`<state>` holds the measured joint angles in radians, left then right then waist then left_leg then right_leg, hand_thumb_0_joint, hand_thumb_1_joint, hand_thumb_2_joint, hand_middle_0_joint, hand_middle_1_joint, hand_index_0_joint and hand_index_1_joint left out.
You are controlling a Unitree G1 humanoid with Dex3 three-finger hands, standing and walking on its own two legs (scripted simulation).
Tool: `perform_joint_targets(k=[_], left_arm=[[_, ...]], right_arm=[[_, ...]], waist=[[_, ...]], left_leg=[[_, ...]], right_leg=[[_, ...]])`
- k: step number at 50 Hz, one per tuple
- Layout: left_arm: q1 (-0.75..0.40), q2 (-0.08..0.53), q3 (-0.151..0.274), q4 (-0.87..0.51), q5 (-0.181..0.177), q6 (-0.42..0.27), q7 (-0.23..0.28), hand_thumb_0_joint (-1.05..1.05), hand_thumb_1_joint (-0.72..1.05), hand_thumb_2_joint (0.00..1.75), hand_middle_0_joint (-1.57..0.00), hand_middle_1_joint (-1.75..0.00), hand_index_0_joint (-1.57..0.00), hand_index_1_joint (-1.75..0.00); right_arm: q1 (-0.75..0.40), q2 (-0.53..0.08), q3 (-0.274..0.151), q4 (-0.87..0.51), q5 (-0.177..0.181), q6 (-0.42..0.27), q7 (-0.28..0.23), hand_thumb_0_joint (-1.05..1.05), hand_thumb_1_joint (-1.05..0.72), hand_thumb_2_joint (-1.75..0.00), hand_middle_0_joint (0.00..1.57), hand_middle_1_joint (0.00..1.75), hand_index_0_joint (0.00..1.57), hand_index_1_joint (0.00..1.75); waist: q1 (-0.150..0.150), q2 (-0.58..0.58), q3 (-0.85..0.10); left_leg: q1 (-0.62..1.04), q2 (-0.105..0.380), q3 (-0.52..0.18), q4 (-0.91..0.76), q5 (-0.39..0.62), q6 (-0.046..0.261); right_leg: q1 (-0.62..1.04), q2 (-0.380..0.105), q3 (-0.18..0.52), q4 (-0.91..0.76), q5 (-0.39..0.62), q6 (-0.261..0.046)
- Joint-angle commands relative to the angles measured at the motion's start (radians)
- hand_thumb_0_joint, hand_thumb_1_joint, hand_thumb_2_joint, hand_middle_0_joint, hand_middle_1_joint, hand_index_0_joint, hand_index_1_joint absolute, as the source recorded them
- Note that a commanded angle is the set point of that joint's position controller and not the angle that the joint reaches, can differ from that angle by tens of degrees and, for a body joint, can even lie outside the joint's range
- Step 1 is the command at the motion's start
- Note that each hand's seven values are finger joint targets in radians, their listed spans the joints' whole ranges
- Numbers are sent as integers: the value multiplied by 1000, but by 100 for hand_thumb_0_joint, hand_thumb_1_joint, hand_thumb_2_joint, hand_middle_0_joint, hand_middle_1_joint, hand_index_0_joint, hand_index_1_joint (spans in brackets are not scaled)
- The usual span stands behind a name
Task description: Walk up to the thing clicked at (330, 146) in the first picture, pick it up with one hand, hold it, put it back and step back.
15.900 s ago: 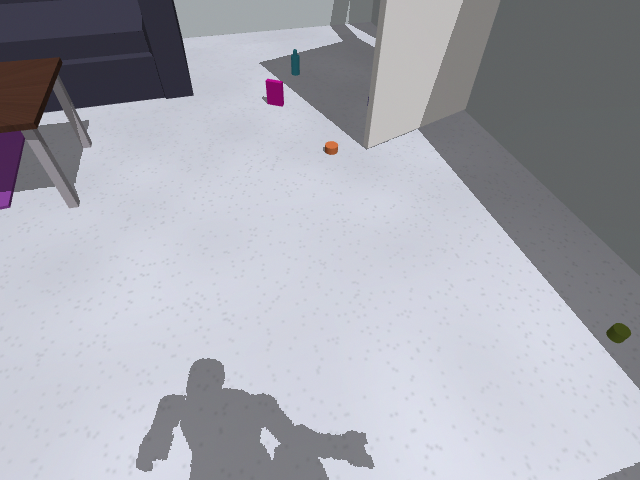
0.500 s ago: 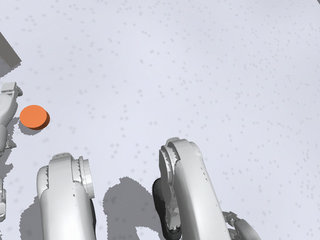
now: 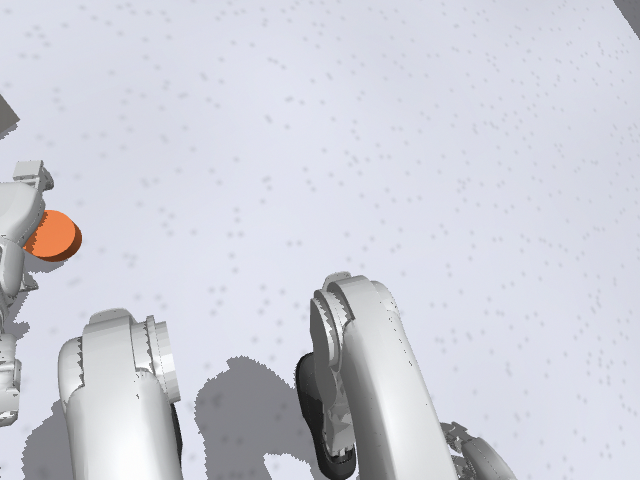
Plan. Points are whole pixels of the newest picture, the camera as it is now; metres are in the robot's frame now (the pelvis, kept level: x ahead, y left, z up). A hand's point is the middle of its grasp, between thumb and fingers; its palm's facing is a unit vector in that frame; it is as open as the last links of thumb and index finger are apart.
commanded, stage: approach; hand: left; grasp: from above
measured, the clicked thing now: (51, 236) +0.46 +0.29 -0.30
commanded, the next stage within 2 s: close in in 0.16 s
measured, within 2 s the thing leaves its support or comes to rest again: neither
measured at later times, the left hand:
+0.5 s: hand (21, 243) +0.42 +0.29 -0.20, palm faces -0.51 -0.12 -0.85, open 14.2 cm
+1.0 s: hand (52, 236) +0.45 +0.27 -0.25, palm faces -0.42 -0.12 -0.90, open 14.1 cm
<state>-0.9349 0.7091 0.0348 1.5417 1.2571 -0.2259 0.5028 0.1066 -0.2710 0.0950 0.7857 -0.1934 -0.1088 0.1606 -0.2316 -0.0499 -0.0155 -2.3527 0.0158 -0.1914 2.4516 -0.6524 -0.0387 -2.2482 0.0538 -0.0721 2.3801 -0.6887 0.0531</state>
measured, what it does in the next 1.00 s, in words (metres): stands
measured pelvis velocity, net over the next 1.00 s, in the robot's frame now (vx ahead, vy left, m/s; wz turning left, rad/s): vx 0.01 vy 0.01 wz -0.07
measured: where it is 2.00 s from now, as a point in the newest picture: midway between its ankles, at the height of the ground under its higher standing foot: (251, 459)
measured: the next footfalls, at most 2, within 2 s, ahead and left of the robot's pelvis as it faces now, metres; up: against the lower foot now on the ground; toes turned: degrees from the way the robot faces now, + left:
none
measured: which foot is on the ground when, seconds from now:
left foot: down 0.00-1.00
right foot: down 0.00-1.00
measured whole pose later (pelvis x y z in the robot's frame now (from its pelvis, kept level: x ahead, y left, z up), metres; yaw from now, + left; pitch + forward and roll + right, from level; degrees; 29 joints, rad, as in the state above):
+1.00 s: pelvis +0.01 +0.01 -0.02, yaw -4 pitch +28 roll -12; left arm -0.99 0.82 0.13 1.76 1.26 -0.16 0.71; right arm 0.07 -0.31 0.20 0.77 -0.29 -0.23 0.28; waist -0.34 -0.10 0.10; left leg -2.37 0.03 -0.26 2.55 -0.70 -0.03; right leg -2.25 0.09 -0.12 2.42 -0.70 0.07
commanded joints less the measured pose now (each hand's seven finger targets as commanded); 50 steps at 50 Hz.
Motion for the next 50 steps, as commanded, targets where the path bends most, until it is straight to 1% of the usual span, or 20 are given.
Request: perform_joint_targets(k=[1,2,4,6,7,10,14,18,22,23,24,26,34,36,37,42,43,47,48,50], left_arm=[[-353,188,40,-119,18,28,96,0,-53,100,-8,-105,-9,-104],[-363,174,30,-73,20,42,104,0,-53,100,-8,-105,-8,-104],[-360,231,88,-92,15,66,123,0,-54,101,-8,-105,-8,-104],[-323,195,62,3,11,102,121,0,-55,101,-7,-104,-7,-104],[-337,227,86,-32,6,109,120,0,-55,103,-7,-104,-7,-104],[-243,267,127,-45,-29,132,99,0,-56,102,-7,-104,-7,-104],[-238,274,127,-136,-71,136,51,0,-55,98,-6,-102,-7,-101],[-234,240,98,-116,-99,98,-3,0,-57,99,-6,-102,-7,-101],[-265,177,38,-130,-84,24,-35,0,-55,98,-7,-103,-7,-102],[-263,210,60,-136,-74,8,-28,0,-54,98,-7,-104,-8,-102],[-279,164,29,-139,-71,-9,-22,0,-52,97,-7,-104,-8,-102],[-301,179,14,-100,-52,-35,5,0,-55,98,-7,-103,-7,-102],[-325,297,96,1,54,-47,190,0,-53,100,-7,-99,-6,-100],[-314,270,83,59,63,-24,225,0,-51,98,-7,-100,-7,-99],[-285,237,63,108,58,-5,236,0,-50,97,-7,-100,-7,-100],[-318,301,86,85,23,49,270,0,-51,97,-7,-100,-7,-100],[-312,292,72,105,20,60,265,0,-51,97,-6,-100,-7,-99],[-268,324,118,142,-15,77,247,0,-52,95,-6,-100,-6,-99],[-273,295,92,151,-22,77,229,0,-52,96,-6,-100,-6,-100],[-261,321,106,152,-39,70,197,0,-52,95,-6,-101,-7,-100]], right_arm=[[199,-268,-75,-5,-5,-15,-7,0,-90,-90,20,30,20,30],[195,-268,-70,-9,-11,-17,1,0,-90,-90,20,30,20,30],[201,-271,-63,-18,-8,-12,5,0,-90,-90,20,30,20,30],[184,-261,-53,-21,-17,-16,19,0,-90,-90,20,30,20,30],[199,-272,-50,-23,-22,-19,24,0,-90,-89,20,30,20,30],[187,-264,-47,-35,-11,-20,34,0,-90,-90,20,30,20,30],[190,-255,-55,-39,5,-17,43,0,-90,-90,20,30,20,30],[202,-262,-65,-44,13,-12,39,0,-90,-90,20,30,20,30],[223,-261,-67,-35,14,-16,26,0,-90,-90,20,30,20,30],[249,-279,-73,-14,8,-14,24,0,-90,-89,20,30,20,30],[239,-277,-68,-29,8,-20,23,0,-90,-89,20,30,20,30],[215,-270,-55,-26,4,-25,23,0,-90,-90,20,30,20,30],[177,-301,-13,-2,-55,-57,41,0,-89,-90,20,30,20,30],[153,-301,-10,4,-73,-70,52,0,-89,-90,20,30,20,30],[140,-303,-5,-3,-80,-77,62,0,-89,-90,20,30,20,30],[129,-328,9,-1,-89,-105,90,0,-89,-90,20,30,20,30],[125,-330,11,-1,-89,-109,97,0,-89,-90,20,30,20,30],[131,-339,20,-7,-92,-133,110,0,-89,-90,20,30,20,30],[125,-333,22,-18,-91,-140,116,0,-90,-90,20,30,20,30],[151,-337,28,-22,-89,-146,120,0,-90,-90,20,30,20,30]], waist=[[-41,399,-668],[-61,388,-642],[-32,394,-675],[-51,362,-610],[-52,349,-634],[0,346,-677],[-1,319,-701],[-43,211,-624],[-63,240,-598],[-70,258,-608],[-69,261,-600],[-76,285,-570],[-88,368,-567],[-104,384,-537],[-112,392,-518],[-111,401,-559],[-118,392,-549],[-114,383,-522],[-128,372,-505],[-136,345,-497]], left_leg=[[584,3,121,-245,114,39],[561,5,120,-241,105,41],[543,0,127,-243,127,48],[494,4,136,-224,116,56],[491,1,139,-217,137,62],[473,-1,146,-219,153,68],[450,2,146,-203,170,76],[352,4,127,-184,105,81],[408,1,113,-189,80,66],[436,2,109,-192,102,63],[455,-1,106,-190,98,57],[465,3,101,-195,63,52],[518,10,100,-178,132,42],[511,12,101,-172,118,40],[506,13,101,-174,115,39],[509,21,91,-157,126,44],[493,24,92,-145,125,47],[483,25,81,-149,121,47],[476,25,79,-140,123,48],[455,24,76,-125,137,56]], right_leg=[[237,25,-134,-226,197,-90],[227,27,-138,-221,195,-89],[261,28,-128,-229,218,-88],[260,34,-118,-234,220,-84],[294,33,-115,-243,243,-77],[354,35,-104,-238,251,-76],[409,38,-90,-240,274,-71],[400,42,-80,-266,187,-71],[351,40,-106,-257,161,-79],[353,39,-119,-252,186,-77],[322,35,-132,-246,183,-82],[295,38,-134,-238,151,-84],[300,44,-155,-200,228,-77],[271,44,-163,-186,216,-78],[277,47,-160,-189,218,-79],[314,52,-163,-190,241,-75],[318,57,-156,-189,244,-73],[322,55,-174,-183,236,-71],[317,58,-176,-177,245,-70],[347,57,-171,-184,264,-63]])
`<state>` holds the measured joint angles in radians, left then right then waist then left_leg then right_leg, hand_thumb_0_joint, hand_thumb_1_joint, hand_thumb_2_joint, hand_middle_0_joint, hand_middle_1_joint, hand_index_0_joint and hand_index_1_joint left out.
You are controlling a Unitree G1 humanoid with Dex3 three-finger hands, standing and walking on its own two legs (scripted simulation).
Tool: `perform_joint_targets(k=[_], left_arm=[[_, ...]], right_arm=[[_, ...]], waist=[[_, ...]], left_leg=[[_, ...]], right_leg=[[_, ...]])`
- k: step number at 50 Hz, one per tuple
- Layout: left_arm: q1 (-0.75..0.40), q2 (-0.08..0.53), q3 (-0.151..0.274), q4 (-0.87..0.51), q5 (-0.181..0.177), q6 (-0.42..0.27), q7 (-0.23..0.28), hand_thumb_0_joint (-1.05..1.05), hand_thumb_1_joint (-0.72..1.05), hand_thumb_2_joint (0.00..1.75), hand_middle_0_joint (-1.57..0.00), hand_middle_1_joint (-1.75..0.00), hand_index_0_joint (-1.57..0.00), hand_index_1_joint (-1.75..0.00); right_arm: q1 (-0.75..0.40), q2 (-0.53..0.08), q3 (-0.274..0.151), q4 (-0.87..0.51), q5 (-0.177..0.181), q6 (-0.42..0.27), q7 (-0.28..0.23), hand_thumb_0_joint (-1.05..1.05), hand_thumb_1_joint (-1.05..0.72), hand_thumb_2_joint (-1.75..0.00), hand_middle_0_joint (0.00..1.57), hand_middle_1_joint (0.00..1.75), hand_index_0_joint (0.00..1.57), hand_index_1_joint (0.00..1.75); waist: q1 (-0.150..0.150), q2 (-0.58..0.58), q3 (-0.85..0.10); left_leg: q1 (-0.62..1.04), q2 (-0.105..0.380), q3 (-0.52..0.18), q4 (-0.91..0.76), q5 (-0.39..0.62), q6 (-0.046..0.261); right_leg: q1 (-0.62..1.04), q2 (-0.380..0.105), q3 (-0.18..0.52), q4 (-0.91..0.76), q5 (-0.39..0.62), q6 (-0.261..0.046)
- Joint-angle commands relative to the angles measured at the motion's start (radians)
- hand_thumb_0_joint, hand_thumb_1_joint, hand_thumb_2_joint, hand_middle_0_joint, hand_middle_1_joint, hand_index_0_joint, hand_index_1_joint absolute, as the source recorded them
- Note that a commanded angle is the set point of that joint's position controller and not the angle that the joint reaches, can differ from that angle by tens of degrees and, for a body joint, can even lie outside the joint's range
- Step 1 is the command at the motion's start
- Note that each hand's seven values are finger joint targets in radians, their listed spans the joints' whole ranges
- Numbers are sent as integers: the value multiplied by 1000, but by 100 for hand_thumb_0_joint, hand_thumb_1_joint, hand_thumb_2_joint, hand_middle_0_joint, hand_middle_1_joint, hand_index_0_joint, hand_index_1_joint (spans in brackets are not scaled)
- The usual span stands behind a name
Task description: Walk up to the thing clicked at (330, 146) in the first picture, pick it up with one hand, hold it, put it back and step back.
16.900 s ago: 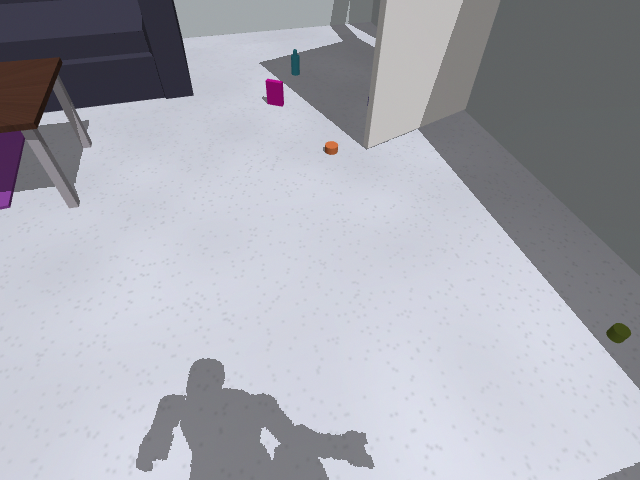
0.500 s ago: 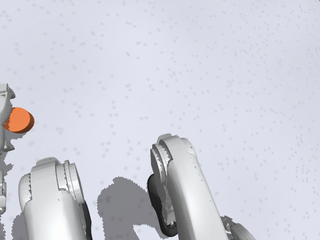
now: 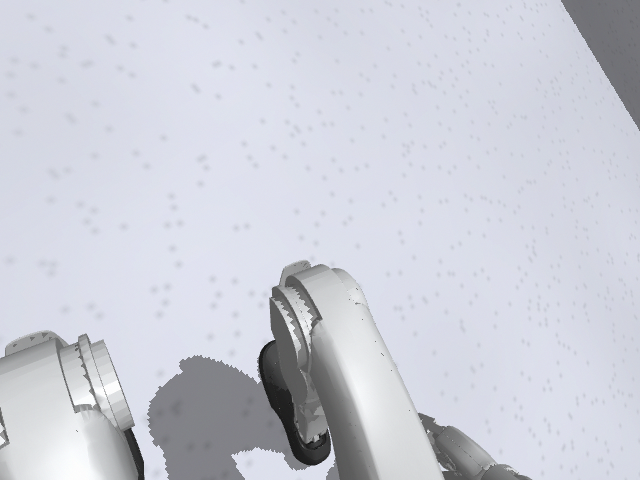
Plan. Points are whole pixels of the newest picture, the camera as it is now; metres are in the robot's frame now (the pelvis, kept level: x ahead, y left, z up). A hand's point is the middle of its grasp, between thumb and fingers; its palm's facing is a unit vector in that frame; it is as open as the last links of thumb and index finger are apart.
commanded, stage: rest palm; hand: left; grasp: from above
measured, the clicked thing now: out of the picture +0.43 +0.31 -0.28
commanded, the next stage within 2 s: close in 1.02 s
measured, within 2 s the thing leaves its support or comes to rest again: neither
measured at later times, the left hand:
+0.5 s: hand out of the picture +0.42 +0.30 -0.25, palm faces -0.41 -0.15 -0.90, open 14.1 cm
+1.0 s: hand out of the picture +0.41 +0.30 -0.26, palm faces -0.42 -0.14 -0.89, open 13.9 cm
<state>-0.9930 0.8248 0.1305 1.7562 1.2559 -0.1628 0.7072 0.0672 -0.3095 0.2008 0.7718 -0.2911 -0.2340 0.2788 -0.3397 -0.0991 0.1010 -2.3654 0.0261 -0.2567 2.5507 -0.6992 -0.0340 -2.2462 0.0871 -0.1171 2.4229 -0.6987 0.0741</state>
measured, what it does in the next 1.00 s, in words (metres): stands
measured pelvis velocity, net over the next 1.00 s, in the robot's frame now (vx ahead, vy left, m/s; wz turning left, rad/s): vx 0.00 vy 0.01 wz -0.05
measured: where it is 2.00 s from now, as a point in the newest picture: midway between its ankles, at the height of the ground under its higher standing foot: (222, 461)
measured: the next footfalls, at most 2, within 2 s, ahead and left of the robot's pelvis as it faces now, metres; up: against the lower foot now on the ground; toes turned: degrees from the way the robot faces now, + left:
none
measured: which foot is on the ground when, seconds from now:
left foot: down 0.00-1.00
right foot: down 0.00-1.00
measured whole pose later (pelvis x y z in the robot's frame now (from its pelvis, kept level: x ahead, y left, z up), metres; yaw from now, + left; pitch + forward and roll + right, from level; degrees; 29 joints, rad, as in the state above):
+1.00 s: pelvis +0.00 +0.01 +0.00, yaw -3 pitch +25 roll -15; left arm -0.97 0.91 0.05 1.77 1.23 -0.21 0.75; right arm 0.04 -0.33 0.30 0.73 -0.31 -0.32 0.33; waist -0.34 -0.16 0.17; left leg -2.32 0.03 -0.32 2.57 -0.72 -0.03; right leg -2.18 0.10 -0.17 2.39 -0.69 0.09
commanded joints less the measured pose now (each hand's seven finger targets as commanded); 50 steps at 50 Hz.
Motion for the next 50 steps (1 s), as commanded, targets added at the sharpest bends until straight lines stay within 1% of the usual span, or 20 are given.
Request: perform_joint_targets(k=[1,2,3,6,8,13,18,19,20,21,22,23,26,28,32,33,36,38,43,50], left_arm=[[-195,224,22,-71,-48,0,-18,0,-52,95,-6,-101,-7,-100],[-174,241,37,-82,-55,-10,-22,0,-52,94,-6,-102,-7,-100],[-186,214,4,-82,-54,-19,-36,0,-52,94,-6,-102,-7,-101],[-211,225,0,-115,-56,-56,-39,0,-51,94,-6,-102,-7,-100],[-202,239,-5,-123,-41,-75,-29,0,-52,95,-6,-101,-7,-101],[-207,243,-7,-144,-7,-100,29,0,-52,97,-6,-99,-6,-99],[-205,236,-17,-99,19,-65,79,0,-51,96,-6,-100,-7,-100],[-217,232,-19,-94,18,-56,87,0,-52,96,-6,-99,-7,-99],[-211,192,-59,-64,15,-41,84,0,-51,96,-7,-100,-7,-99],[-208,237,-17,-79,4,-36,93,0,-51,96,-7,-101,-7,-100],[-218,233,-27,-65,1,-24,88,0,-51,97,-7,-100,-7,-99],[-210,243,-12,-50,-3,-17,83,0,-52,95,-6,-100,-6,-100],[-219,238,-18,-24,-30,-7,53,0,-51,95,-6,-102,-7,-102],[-213,249,-21,-46,-38,-10,39,0,-50,93,-6,-103,-7,-102],[-216,231,-47,-61,-39,-31,11,0,-48,91,-6,-105,-8,-103],[-222,242,-45,-76,-44,-41,17,0,-47,90,-6,-106,-8,-103],[-222,228,-70,-78,-36,-56,25,0,-48,90,-6,-105,-8,-103],[-213,246,-60,-73,-30,-64,42,0,-48,91,-6,-105,-8,-103],[-196,222,-76,-77,-34,-59,78,0,-48,93,-7,-105,-8,-103],[-207,229,-81,-62,-55,-26,71,0,-48,94,-8,-104,-9,-103]], right_arm=[[196,-303,-77,-1,12,-25,1,0,-90,-90,20,30,20,30],[202,-292,-66,0,12,-23,0,0,-90,-90,20,30,20,30],[187,-287,-65,-7,10,-26,2,0,-90,-90,20,30,20,30],[209,-300,-52,-8,7,-27,4,0,-90,-90,20,30,20,30],[203,-303,-43,-6,4,-29,6,0,-90,-90,20,30,20,30],[183,-315,-31,2,-4,-36,12,0,-90,-90,20,30,20,30],[165,-336,-41,-1,-13,-47,27,0,-90,-90,20,30,20,30],[162,-340,-42,-6,-13,-53,30,0,-89,-90,20,30,20,30],[152,-334,-42,2,-9,-58,34,0,-90,-90,20,30,20,30],[157,-343,-43,1,-14,-61,34,0,-90,-90,20,30,20,30],[153,-348,-43,-8,-5,-69,38,0,-90,-90,20,30,20,30],[175,-350,-46,4,-5,-70,39,0,-90,-90,20,30,20,30],[162,-336,-31,-6,3,-86,45,0,-90,-90,20,30,20,30],[153,-341,-35,-7,9,-86,40,0,-90,-90,20,30,20,30],[153,-342,-28,-20,7,-89,41,0,-90,-90,20,30,20,30],[149,-350,-27,-16,8,-85,37,0,-90,-90,20,30,20,30],[134,-352,-13,-19,4,-86,39,0,-90,-90,20,30,20,30],[137,-359,-7,-27,2,-82,36,0,-90,-90,20,30,20,30],[120,-355,-2,-21,-6,-89,38,0,-90,-90,20,30,20,30],[135,-354,0,-26,3,-103,45,0,-90,-91,20,30,20,30]], waist=[[-17,401,-616],[-6,409,-639],[-21,408,-627],[-37,406,-635],[-35,432,-635],[-35,453,-618],[-47,456,-576],[-51,458,-567],[-54,456,-539],[-57,435,-556],[-60,425,-532],[-61,432,-540],[-65,416,-510],[-56,425,-533],[-60,458,-561],[-56,468,-579],[-64,469,-543],[-63,466,-546],[-71,457,-518],[-79,443,-507]], left_leg=[[470,12,138,-235,185,50],[487,14,135,-242,206,47],[486,16,134,-229,197,47],[491,17,121,-228,195,47],[513,21,119,-227,215,42],[521,26,107,-230,214,32],[505,29,103,-241,178,31],[513,28,102,-242,178,30],[499,29,103,-238,159,30],[496,31,101,-240,163,33],[482,27,101,-230,148,34],[489,29,104,-241,161,34],[469,29,99,-228,148,36],[478,30,92,-244,144,36],[529,32,80,-247,181,29],[536,36,77,-250,195,27],[532,37,72,-245,196,23],[530,38,81,-246,193,26],[525,38,84,-243,176,23],[513,41,73,-244,167,24]], right_leg=[[349,21,-130,-228,269,-87],[377,23,-135,-233,285,-87],[368,24,-134,-222,282,-86],[385,24,-148,-227,285,-84],[392,29,-153,-218,304,-85],[372,36,-169,-211,299,-89],[339,43,-172,-217,267,-92],[333,40,-173,-218,266,-91],[316,40,-170,-218,251,-90],[337,43,-172,-235,255,-86],[317,35,-169,-226,245,-85],[333,39,-168,-233,254,-86],[328,31,-167,-225,246,-80],[339,36,-168,-233,237,-85],[351,34,-179,-213,276,-85],[366,40,-181,-218,285,-86],[355,36,-190,-208,289,-85],[376,45,-186,-225,293,-86],[376,45,-187,-236,279,-83],[362,40,-185,-234,276,-80]])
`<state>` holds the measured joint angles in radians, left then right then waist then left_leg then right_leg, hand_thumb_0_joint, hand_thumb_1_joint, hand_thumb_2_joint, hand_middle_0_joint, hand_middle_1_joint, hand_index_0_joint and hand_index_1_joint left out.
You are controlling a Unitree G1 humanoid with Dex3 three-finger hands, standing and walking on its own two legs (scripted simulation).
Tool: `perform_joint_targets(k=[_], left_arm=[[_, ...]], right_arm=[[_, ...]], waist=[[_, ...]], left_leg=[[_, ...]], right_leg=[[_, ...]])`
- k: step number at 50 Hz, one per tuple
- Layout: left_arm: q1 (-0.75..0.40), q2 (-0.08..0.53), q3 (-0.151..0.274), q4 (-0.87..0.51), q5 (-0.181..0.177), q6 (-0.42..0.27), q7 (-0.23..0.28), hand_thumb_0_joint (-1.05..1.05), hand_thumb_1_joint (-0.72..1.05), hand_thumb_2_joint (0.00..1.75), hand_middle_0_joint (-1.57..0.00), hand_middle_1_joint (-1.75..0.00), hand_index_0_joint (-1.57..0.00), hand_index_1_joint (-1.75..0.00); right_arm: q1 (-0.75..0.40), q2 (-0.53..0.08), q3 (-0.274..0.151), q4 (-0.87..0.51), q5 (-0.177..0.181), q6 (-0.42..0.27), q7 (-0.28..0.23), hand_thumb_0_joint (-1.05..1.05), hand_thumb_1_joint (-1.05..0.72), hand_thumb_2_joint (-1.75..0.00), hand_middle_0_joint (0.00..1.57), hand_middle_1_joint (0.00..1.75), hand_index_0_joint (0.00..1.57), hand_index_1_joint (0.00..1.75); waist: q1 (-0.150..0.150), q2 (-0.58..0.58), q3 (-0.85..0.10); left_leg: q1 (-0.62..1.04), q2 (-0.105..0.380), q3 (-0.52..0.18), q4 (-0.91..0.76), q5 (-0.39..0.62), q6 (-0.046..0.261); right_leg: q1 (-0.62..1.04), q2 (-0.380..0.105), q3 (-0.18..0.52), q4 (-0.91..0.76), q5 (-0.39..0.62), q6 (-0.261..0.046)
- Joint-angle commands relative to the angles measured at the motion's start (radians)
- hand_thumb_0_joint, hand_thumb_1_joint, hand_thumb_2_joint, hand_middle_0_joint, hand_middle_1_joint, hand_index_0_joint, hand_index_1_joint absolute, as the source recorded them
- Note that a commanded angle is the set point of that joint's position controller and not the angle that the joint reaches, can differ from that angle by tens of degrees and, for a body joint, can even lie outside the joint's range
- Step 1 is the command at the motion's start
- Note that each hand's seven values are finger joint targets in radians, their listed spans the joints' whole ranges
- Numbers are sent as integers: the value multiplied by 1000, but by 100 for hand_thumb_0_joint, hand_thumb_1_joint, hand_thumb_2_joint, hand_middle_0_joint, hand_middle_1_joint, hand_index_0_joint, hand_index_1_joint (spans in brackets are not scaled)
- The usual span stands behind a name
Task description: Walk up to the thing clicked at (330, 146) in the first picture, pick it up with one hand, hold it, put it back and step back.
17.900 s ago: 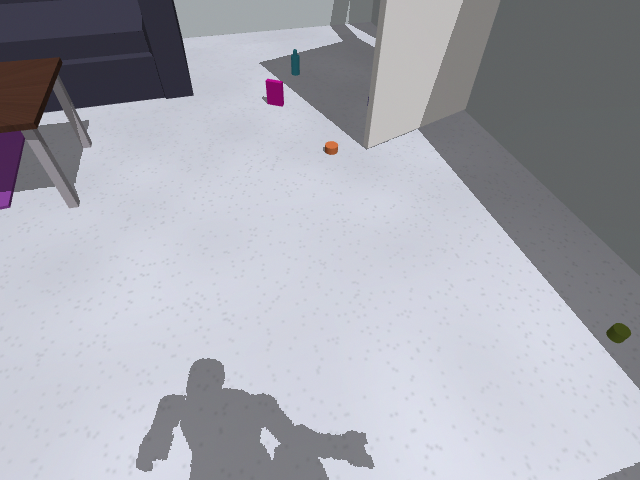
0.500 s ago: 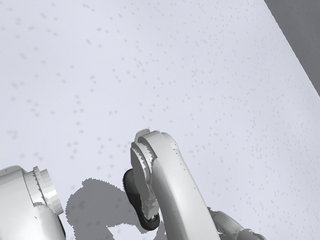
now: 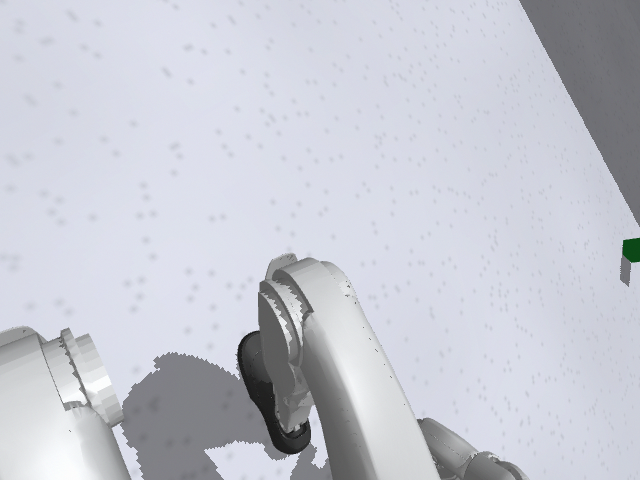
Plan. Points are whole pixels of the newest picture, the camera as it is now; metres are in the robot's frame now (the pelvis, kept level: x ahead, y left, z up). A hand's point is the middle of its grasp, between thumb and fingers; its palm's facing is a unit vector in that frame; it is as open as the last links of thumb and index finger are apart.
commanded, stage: rest palm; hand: left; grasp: from above
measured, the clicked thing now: out of the picture +0.42 +0.32 -0.28
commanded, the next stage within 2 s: close in 0.02 s
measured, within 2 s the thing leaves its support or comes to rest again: leaves its support in 1.98 s
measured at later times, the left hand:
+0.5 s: hand out of the picture +0.40 +0.32 -0.27, palm faces -0.43 -0.17 -0.89, open 12.9 cm
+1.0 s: hand out of the picture +0.40 +0.32 -0.26, palm faces -0.43 -0.18 -0.89, open 10.7 cm
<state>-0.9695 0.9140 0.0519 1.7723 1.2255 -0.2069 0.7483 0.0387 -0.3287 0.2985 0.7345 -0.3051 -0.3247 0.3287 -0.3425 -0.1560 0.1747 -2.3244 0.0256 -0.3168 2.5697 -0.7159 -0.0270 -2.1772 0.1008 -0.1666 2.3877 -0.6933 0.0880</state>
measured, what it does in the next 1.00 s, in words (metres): stands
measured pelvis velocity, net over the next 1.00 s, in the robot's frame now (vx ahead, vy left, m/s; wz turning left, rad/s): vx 0.00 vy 0.00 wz -0.01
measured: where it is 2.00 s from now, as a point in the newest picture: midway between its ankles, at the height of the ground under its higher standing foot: (202, 455)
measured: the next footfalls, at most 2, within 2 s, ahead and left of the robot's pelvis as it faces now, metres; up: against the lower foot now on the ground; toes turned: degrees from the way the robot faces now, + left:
none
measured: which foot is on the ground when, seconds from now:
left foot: down 0.00-1.00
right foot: down 0.00-1.00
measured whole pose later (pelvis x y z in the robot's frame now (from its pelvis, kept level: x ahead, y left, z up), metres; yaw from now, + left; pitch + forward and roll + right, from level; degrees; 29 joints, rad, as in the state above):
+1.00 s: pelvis +0.00 +0.00 +0.01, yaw +0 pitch +25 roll -15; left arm -0.98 0.95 0.04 1.75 1.18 -0.20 0.71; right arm 0.05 -0.35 0.32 0.69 -0.29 -0.32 0.31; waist -0.35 -0.17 0.19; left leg -2.31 0.03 -0.32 2.55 -0.70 -0.03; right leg -2.17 0.10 -0.18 2.36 -0.67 0.09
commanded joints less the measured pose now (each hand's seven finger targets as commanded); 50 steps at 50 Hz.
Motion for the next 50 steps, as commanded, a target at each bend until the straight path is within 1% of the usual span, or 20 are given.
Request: perform_joint_targets(k=[1,3,6,8,12,13,18,20,22,27,28,30,32,35,36,39,42,45,48,50], left_arm=[[-237,144,-2,-82,-26,20,24,0,-49,94,-7,-104,-8,-103],[-222,164,15,-66,-31,24,18,0,-47,94,-8,-105,-9,-104],[-224,153,0,-72,-34,23,-1,0,-46,96,-9,-107,-10,-106],[-214,162,7,-81,-34,19,0,0,-40,87,-10,-107,-13,-104],[-246,150,-17,-100,-38,10,-14,0,-35,82,-14,-104,-18,-100],[-258,172,-3,-119,-36,5,-5,0,-34,81,-15,-103,-18,-99],[-235,146,-18,-99,-25,8,3,0,-30,78,-16,-102,-20,-98],[-234,173,7,-102,-23,9,12,0,-29,78,-17,-101,-21,-97],[-225,129,-19,-90,-23,19,12,0,-27,77,-20,-99,-24,-95],[-256,165,-10,-109,-25,21,6,0,-21,73,-24,-95,-29,-91],[-236,127,-24,-84,-31,27,1,0,-20,71,-24,-96,-28,-91],[-235,142,-27,-84,-41,26,-7,0,-15,68,-27,-93,-32,-88],[-230,164,-5,-89,-43,22,-3,0,-14,69,-29,-92,-34,-88],[-214,137,-28,-73,-42,24,-16,0,-11,69,-31,-93,-36,-88],[-195,142,-15,-77,-47,23,-15,0,-9,69,-32,-94,-37,-89],[-228,138,-30,-84,-47,18,-20,0,-4,63,-36,-90,-41,-84],[-189,155,-5,-70,-53,14,-18,0,0,62,-39,-86,-44,-81],[-208,138,-25,-80,-55,11,-21,0,5,62,-43,-85,-48,-80],[-162,161,1,-64,-57,9,-20,0,10,57,-47,-82,-52,-77],[-171,146,-10,-72,-53,10,-24,0,10,54,-47,-80,-52,-74]], right_arm=[[164,-340,-96,10,17,-16,-5,0,-90,-91,20,30,20,30],[177,-349,-99,8,21,-10,-10,0,-90,-91,20,30,20,30],[160,-342,-92,0,24,-15,-11,0,-90,-91,20,30,20,30],[161,-342,-93,-2,30,-13,-15,0,-90,-90,20,30,20,30],[164,-344,-87,-10,30,-17,-11,0,-90,-90,20,30,20,30],[172,-356,-90,-7,28,-15,-14,0,-90,-90,20,30,20,30],[164,-351,-91,-10,29,-13,-12,0,-90,-90,20,30,20,30],[174,-350,-87,-6,28,-12,-12,0,-90,-90,20,30,20,30],[164,-346,-89,-11,24,-13,-11,0,-90,-90,20,30,20,30],[177,-352,-88,-8,29,-19,-12,0,-90,-90,20,30,20,30],[178,-350,-89,-13,27,-20,-10,0,-90,-90,20,30,20,30],[174,-354,-81,-23,33,-25,-8,0,-90,-90,20,30,20,30],[176,-363,-87,-18,35,-20,-16,0,-90,-90,20,30,20,30],[170,-349,-77,-24,30,-20,-13,0,-90,-90,20,30,20,30],[174,-357,-83,-18,34,-16,-17,0,-90,-90,20,30,20,30],[181,-355,-79,-29,30,-18,-16,0,-90,-90,20,30,20,30],[187,-354,-76,-31,33,-8,-23,0,-90,-90,20,30,20,30],[180,-345,-69,-32,29,-11,-24,0,-90,-90,20,30,20,30],[178,-349,-74,-38,31,0,-36,0,-90,-90,20,30,20,30],[180,-343,-73,-36,23,7,-37,0,-90,-90,20,30,20,30]], waist=[[-74,499,-572],[-72,487,-584],[-69,490,-578],[-58,515,-601],[-79,511,-575],[-75,515,-588],[-78,518,-574],[-69,534,-581],[-85,499,-570],[-80,543,-573],[-89,511,-574],[-94,493,-551],[-78,499,-566],[-85,500,-556],[-73,505,-570],[-88,505,-556],[-75,469,-570],[-86,471,-558],[-65,461,-564],[-68,465,-563]], left_leg=[[471,41,131,-265,180,18],[462,42,133,-276,175,19],[468,42,130,-270,180,17],[484,44,127,-278,200,13],[480,43,129,-270,182,16],[483,44,123,-282,186,16],[489,46,123,-280,188,11],[494,45,130,-282,202,11],[482,45,123,-279,186,12],[504,46,120,-286,204,7],[498,48,120,-279,210,10],[480,44,122,-274,187,14],[483,47,121,-293,190,12],[484,47,120,-288,189,9],[487,46,121,-301,191,8],[478,45,122,-289,182,14],[464,44,131,-283,185,17],[467,44,127,-280,188,17],[450,43,134,-289,165,18],[450,45,135,-291,156,17]], right_leg=[[283,26,-137,-202,268,-93],[309,34,-133,-218,261,-96],[303,30,-137,-205,266,-95],[314,32,-137,-203,280,-98],[304,28,-141,-200,272,-96],[308,30,-143,-210,271,-97],[304,31,-142,-202,280,-97],[313,35,-140,-210,287,-99],[301,33,-144,-211,280,-96],[297,28,-143,-198,292,-98],[308,31,-145,-207,299,-94],[298,29,-146,-211,281,-92],[313,33,-141,-225,275,-96],[309,32,-146,-213,282,-95],[319,35,-145,-218,277,-98],[305,33,-147,-223,275,-94],[334,38,-137,-235,275,-94],[322,33,-142,-230,281,-91],[332,39,-132,-246,254,-94],[335,41,-128,-246,245,-96]])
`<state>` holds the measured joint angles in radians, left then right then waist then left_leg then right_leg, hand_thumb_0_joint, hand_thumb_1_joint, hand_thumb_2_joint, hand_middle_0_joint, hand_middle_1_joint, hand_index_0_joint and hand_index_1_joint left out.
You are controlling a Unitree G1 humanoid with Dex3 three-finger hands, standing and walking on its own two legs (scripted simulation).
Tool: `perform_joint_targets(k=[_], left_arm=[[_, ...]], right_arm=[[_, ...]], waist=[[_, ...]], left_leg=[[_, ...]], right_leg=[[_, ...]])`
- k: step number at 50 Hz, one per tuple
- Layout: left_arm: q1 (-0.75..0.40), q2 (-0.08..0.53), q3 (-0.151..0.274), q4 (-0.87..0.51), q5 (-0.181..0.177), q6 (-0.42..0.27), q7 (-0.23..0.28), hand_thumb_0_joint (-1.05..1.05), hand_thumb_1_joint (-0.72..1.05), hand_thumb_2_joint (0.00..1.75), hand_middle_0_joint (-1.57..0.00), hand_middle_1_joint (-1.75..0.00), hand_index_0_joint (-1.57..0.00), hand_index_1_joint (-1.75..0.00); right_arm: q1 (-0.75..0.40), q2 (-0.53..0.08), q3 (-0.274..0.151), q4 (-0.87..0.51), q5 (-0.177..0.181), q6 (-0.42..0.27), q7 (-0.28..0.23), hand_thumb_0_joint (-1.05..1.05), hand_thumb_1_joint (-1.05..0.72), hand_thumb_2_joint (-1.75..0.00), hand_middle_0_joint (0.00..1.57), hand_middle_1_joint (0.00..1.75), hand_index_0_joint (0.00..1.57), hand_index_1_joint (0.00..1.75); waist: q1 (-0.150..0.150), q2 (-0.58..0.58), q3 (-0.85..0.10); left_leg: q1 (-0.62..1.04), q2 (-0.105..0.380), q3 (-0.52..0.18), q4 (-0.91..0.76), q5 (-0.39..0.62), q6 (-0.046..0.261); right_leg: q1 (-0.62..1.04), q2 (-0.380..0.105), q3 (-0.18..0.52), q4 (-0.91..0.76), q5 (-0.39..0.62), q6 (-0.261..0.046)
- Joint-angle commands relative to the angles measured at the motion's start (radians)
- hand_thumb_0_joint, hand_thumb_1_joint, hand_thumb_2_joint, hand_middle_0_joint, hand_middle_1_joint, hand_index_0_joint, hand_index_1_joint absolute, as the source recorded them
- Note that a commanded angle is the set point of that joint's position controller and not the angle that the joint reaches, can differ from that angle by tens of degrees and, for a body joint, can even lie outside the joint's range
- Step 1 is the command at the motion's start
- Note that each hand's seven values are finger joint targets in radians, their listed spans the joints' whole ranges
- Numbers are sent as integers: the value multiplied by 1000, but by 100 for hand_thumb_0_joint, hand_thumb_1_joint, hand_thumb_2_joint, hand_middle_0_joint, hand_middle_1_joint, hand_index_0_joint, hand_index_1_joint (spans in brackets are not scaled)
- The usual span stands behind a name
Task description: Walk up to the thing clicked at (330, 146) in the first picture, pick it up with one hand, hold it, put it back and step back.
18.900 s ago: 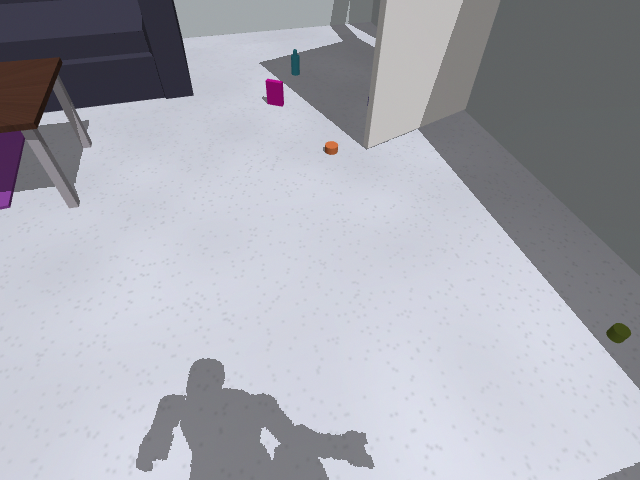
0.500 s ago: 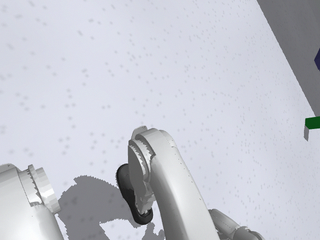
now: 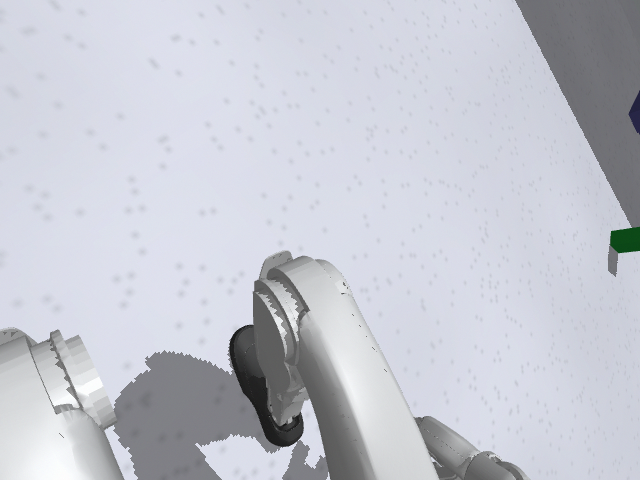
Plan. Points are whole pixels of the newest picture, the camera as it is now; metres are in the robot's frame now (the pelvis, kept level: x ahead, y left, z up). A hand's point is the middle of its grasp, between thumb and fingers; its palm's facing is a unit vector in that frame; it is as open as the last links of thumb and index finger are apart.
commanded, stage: close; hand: left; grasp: from above
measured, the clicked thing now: out of the picture +0.42 +0.33 -0.29
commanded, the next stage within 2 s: settle in 0.52 s
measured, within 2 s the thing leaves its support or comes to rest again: leaves its support in 0.98 s
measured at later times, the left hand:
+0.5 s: hand out of the picture +0.41 +0.32 -0.26, palm faces -0.42 -0.17 -0.89, open 8.9 cm
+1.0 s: hand out of the picture +0.40 +0.32 -0.25, palm faces -0.42 -0.20 -0.88, open 8.8 cm
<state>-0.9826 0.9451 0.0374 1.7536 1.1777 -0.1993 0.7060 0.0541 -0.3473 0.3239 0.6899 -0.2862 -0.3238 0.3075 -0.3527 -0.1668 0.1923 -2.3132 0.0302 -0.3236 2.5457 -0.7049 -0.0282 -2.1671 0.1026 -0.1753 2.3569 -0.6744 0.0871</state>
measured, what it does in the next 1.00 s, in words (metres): stands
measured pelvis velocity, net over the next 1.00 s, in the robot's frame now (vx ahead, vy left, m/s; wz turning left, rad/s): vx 0.00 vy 0.00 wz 0.02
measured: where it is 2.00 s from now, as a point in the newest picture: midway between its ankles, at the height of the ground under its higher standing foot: (195, 449)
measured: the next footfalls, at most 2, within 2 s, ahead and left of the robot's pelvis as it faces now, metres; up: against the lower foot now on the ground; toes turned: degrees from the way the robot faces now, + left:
none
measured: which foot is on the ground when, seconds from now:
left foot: down 0.00-1.00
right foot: down 0.00-1.00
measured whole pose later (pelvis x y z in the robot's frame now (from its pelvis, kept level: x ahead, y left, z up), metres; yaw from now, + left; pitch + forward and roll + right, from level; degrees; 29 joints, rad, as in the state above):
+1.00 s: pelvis +0.00 +0.00 +0.00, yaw +1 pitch +26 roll -14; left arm -0.91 0.85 0.09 1.64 1.20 -0.18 0.64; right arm 0.10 -0.33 0.28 0.71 -0.27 -0.26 0.29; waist -0.32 -0.12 0.13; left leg -2.33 0.03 -0.30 2.53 -0.70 -0.03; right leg -2.19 0.09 -0.16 2.36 -0.68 0.07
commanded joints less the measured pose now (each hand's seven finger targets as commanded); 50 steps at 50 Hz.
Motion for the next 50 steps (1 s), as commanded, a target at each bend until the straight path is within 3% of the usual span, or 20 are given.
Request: perform_joint_targets(k=[1,6,7,12,15,16,17,19,21,24,27,28,31,34,38,42,44,45,48,50], left_arm=[[-161,114,2,-59,-6,2,17,0,12,54,-49,-79,-54,-74],[-149,94,2,-52,2,3,14,0,20,54,-55,-77,-60,-72],[-168,83,-18,-63,0,1,11,0,22,52,-56,-77,-61,-71],[-141,80,-5,-59,-5,2,18,0,30,49,-63,-71,-68,-66],[-173,89,-21,-70,-1,2,14,0,31,47,-64,-69,-69,-64],[-153,87,-4,-62,-5,2,18,0,33,47,-66,-68,-70,-63],[-189,70,-26,-64,-2,0,14,0,35,46,-68,-68,-73,-62],[-138,81,-2,-44,-7,1,20,0,38,46,-71,-65,-75,-61],[-177,84,-17,-57,-4,1,13,0,42,44,-73,-65,-78,-60],[-134,84,-1,-53,-11,5,12,0,44,44,-76,-62,-80,-58],[-163,94,-6,-56,-8,5,7,0,50,44,-80,-61,-84,-57],[-139,94,7,-64,-15,6,11,0,50,46,-81,-61,-85,-57],[-155,77,-11,-63,-11,6,3,0,53,46,-84,-60,-87,-56],[-136,93,7,-51,-16,9,-2,0,56,53,-91,-65,-96,-60],[-143,87,-4,-70,-25,17,-21,0,60,55,-94,-66,-98,-62],[-150,111,28,-149,-19,17,-26,0,62,59,-96,-66,-100,-63],[-170,119,40,-190,-9,20,-24,0,65,58,-98,-66,-102,-62],[-225,113,20,-209,3,19,-25,0,68,58,-100,-65,-104,-61],[-234,159,81,-291,19,15,-13,0,69,57,-102,-62,-105,-59],[-196,155,110,-348,37,20,-15,0,69,57,-100,-63,-104,-59]], right_arm=[[162,-321,-96,2,4,5,-15,0,-90,-90,20,30,20,30],[170,-330,-102,6,7,11,-15,0,-90,-90,20,30,20,30],[148,-326,-99,7,6,10,-15,0,-90,-90,20,30,20,30],[152,-323,-104,7,-3,23,-24,0,-90,-90,20,30,20,30],[151,-328,-102,-1,-1,20,-23,0,-90,-90,20,30,20,30],[157,-331,-105,1,0,24,-27,0,-90,-90,20,30,20,30],[160,-322,-100,0,2,17,-23,0,-90,-90,20,30,20,30],[166,-325,-103,1,-3,22,-27,0,-90,-90,20,30,20,30],[156,-321,-97,0,-3,16,-22,0,-90,-90,20,30,20,30],[160,-324,-104,-2,1,23,-27,0,-90,-90,20,30,20,30],[167,-325,-100,-6,-4,22,-24,0,-90,-90,20,30,20,30],[156,-330,-108,-4,4,26,-30,0,-90,-90,20,30,20,30],[167,-318,-99,2,1,23,-24,0,-90,-90,20,30,20,30],[180,-323,-102,1,4,24,-26,0,-91,-90,20,30,20,30],[175,-312,-103,4,7,28,-26,0,-92,-90,20,30,20,30],[177,-311,-122,7,16,46,-35,0,-92,-90,20,30,20,30],[180,-304,-129,9,16,54,-35,0,-91,-90,20,30,20,30],[179,-298,-130,10,19,52,-31,0,-92,-90,20,30,20,30],[202,-294,-153,26,25,58,-31,0,-91,-90,20,30,20,30],[220,-286,-173,43,29,63,-27,0,-91,-90,20,30,20,30]], waist=[[-61,476,-578],[-59,502,-588],[-68,502,-569],[-54,490,-580],[-74,464,-564],[-63,459,-583],[-80,461,-557],[-62,457,-576],[-71,468,-551],[-54,467,-591],[-70,465,-574],[-47,468,-587],[-63,468,-592],[-53,471,-588],[-47,494,-604],[-6,561,-684],[-2,574,-716],[-24,574,-687],[0,598,-722],[21,638,-773]], left_leg=[[438,38,139,-264,149,20],[481,42,116,-284,200,9],[464,41,115,-283,165,9],[452,39,127,-287,143,13],[439,38,131,-271,131,18],[442,38,134,-270,147,20],[436,37,127,-264,142,19],[450,37,130,-277,149,17],[442,37,130,-275,138,17],[452,37,136,-281,155,16],[447,36,135,-276,139,19],[443,37,135,-282,142,17],[451,36,137,-265,181,19],[453,35,136,-282,170,17],[451,34,145,-277,173,18],[492,33,137,-302,190,9],[500,33,145,-294,207,11],[486,32,143,-285,190,12],[494,31,158,-284,193,14],[527,26,171,-288,239,12]], right_leg=[[309,37,-127,-212,231,-94],[295,33,-144,-181,270,-97],[273,29,-144,-178,244,-97],[296,35,-134,-203,228,-98],[295,33,-127,-206,223,-95],[306,37,-125,-213,234,-94],[274,30,-133,-201,233,-92],[310,35,-128,-211,235,-94],[284,30,-131,-204,225,-93],[318,35,-122,-210,237,-96],[308,33,-125,-212,227,-94],[310,35,-123,-215,224,-96],[315,33,-124,-201,262,-92],[315,31,-125,-205,248,-95],[323,31,-116,-199,249,-97],[314,30,-120,-180,253,-107],[318,31,-117,-175,273,-108],[284,23,-121,-166,264,-107],[290,21,-107,-173,260,-109],[293,20,-100,-167,291,-114]])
